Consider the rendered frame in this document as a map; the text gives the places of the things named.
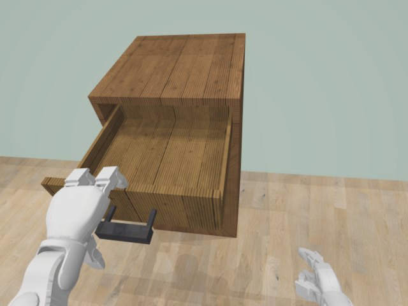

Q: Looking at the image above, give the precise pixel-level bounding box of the handle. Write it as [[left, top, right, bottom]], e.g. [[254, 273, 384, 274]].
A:
[[94, 205, 157, 244]]

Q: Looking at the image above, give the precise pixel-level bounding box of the drawer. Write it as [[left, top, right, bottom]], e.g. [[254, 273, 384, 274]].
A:
[[41, 104, 233, 231]]

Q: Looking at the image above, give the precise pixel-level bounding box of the cabinet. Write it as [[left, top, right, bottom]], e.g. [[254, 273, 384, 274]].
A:
[[88, 33, 245, 238]]

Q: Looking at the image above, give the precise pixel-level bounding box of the robot right hand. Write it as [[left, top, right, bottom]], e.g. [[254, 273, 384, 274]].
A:
[[295, 247, 343, 305]]

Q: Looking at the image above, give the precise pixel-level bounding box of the right robot forearm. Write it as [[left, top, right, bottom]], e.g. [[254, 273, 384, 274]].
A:
[[321, 291, 354, 306]]

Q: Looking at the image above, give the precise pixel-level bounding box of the robot left hand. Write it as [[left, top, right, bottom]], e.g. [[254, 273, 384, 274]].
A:
[[46, 166, 128, 270]]

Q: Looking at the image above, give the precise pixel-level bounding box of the left robot forearm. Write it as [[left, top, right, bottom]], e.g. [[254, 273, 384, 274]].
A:
[[8, 238, 87, 306]]

